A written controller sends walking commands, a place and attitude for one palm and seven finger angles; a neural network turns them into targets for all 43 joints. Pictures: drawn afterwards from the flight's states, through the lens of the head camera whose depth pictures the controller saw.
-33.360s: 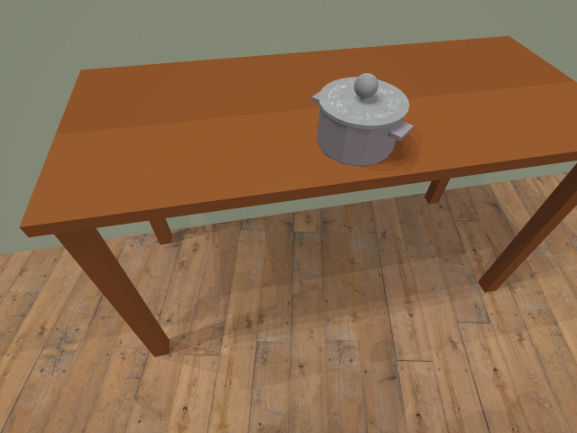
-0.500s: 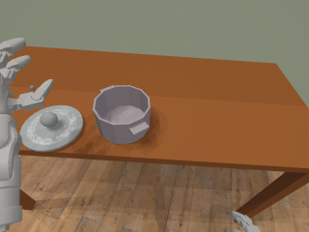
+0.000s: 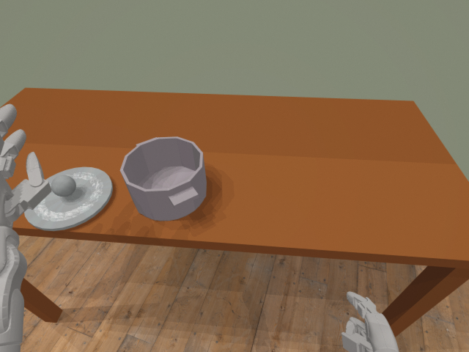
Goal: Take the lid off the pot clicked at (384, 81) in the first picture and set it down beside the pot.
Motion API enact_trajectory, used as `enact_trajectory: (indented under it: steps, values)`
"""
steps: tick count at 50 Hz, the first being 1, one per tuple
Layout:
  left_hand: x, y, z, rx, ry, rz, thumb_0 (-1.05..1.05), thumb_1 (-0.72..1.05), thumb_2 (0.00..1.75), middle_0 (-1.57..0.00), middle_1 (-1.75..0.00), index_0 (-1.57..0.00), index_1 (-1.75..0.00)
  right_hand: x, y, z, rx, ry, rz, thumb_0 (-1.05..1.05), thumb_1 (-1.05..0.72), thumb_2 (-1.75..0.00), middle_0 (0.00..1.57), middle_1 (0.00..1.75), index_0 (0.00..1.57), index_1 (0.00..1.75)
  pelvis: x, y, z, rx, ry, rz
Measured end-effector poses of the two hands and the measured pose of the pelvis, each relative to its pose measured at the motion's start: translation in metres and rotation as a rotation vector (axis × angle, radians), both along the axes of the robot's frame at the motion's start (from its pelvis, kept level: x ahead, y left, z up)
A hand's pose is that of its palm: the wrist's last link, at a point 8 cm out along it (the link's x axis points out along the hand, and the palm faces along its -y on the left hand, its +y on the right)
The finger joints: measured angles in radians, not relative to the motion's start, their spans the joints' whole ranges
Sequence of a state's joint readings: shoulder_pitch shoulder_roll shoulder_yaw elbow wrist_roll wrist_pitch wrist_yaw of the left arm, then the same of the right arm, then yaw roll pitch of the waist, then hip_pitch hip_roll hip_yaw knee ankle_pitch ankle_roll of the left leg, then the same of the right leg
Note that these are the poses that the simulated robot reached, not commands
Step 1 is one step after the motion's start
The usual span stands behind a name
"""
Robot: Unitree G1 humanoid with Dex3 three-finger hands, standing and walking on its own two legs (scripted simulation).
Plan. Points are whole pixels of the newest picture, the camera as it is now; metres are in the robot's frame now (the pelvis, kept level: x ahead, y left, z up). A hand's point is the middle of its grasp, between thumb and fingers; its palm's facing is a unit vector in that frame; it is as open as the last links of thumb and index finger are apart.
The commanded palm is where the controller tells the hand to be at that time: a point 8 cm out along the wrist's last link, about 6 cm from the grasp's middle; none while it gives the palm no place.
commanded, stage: draw the hand back to the body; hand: left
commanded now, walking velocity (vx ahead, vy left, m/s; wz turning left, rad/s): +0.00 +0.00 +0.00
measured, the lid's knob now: (63, 185) +0.41 +0.43 +0.03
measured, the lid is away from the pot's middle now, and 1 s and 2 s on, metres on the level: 0.23 0.23 0.23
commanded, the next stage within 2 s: step back with the hand held close in 0.76 s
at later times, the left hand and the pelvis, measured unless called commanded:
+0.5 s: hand (48, 236) +0.19 +0.25 +0.19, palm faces +0.44 -0.84 -0.33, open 7.4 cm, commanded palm +0.13 +0.29 +0.20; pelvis -0.01 +0.00 +0.00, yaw +0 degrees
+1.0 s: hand (2, 235) +0.18 +0.29 +0.21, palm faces +0.42 -0.81 -0.40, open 7.4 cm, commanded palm +0.12 +0.32 +0.20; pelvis -0.01 +0.04 +0.00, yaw -1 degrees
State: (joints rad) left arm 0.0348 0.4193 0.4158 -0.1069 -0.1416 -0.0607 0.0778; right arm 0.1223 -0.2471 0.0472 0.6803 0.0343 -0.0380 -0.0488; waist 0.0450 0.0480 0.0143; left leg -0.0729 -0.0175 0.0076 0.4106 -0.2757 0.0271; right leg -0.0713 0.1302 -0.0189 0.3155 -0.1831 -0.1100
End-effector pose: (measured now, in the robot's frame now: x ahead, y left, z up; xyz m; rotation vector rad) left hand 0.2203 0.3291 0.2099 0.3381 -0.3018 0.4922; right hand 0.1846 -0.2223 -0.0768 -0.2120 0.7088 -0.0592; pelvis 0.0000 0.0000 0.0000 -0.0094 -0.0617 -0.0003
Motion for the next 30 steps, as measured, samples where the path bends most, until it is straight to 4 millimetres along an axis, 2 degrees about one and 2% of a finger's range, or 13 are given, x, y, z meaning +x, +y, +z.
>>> enact_trajectory:
  steps: [9, 16, 22, 30]
  values:
    - [-0.028, -0.024, -0.001, 0.033, 0.0, -0.005, 0.01, 0.87, 0.9, -0.21, -0.31, -0.21, -0.31, -0.007, -0.017, -0.005, 0.004, -0.003, -0.013, 0.01, -0.9, -0.9, 0.2, 0.3, 0.2, 0.3, -0.007, -0.013, -0.001, 0.002, -0.015, 0.004]
    - [-0.048, -0.035, -0.006, 0.063, 0.021, -0.029, 0.01, 0.88, 0.9, -0.2, -0.3, -0.21, -0.31, -0.017, -0.02, -0.012, 0.005, 0.018, -0.028, 0.01, -0.9, -0.9, 0.2, 0.3, 0.2, 0.3, -0.012, -0.013, -0.002, -0.001, -0.019, 0.006]
    - [-0.062, -0.04, -0.01, 0.075, 0.034, -0.055, 0.01, 0.89, 0.9, -0.2, -0.3, -0.21, -0.31, -0.019, -0.013, -0.013, 0.003, 0.02, -0.026, 0.02, -0.91, -0.9, 0.2, 0.3, 0.2, 0.3, -0.012, -0.007, -0.002, -0.005, -0.02, 0.006]
    - [-0.076, -0.039, -0.014, 0.08, 0.065, -0.089, 0.01, 0.89, 0.9, -0.21, -0.3, -0.21, -0.3, -0.011, 0.01, -0.006, 0.009, -0.017, 0.003, 0.02, -0.9, -0.9, 0.2, 0.3, 0.2, 0.3, -0.006, 0.007, 0.0, -0.006, -0.026, 0.003]
